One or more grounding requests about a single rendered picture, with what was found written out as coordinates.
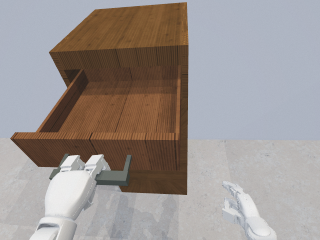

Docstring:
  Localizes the robot left forearm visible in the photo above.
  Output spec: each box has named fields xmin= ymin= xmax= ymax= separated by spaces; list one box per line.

xmin=29 ymin=215 xmax=77 ymax=240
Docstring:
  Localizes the cabinet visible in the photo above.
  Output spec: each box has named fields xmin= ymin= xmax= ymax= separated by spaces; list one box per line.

xmin=49 ymin=2 xmax=189 ymax=195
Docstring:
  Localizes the robot right hand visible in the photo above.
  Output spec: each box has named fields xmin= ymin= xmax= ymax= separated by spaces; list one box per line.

xmin=222 ymin=181 xmax=261 ymax=229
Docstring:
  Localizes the drawer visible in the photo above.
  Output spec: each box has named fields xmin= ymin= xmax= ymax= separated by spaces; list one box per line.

xmin=10 ymin=65 xmax=182 ymax=171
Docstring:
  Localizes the robot left hand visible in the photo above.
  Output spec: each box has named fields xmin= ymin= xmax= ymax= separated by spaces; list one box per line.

xmin=44 ymin=154 xmax=111 ymax=221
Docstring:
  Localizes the handle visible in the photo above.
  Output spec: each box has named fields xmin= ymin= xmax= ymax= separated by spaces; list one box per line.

xmin=49 ymin=153 xmax=132 ymax=186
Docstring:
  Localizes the robot right forearm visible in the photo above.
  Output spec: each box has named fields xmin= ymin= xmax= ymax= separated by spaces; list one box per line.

xmin=244 ymin=216 xmax=277 ymax=240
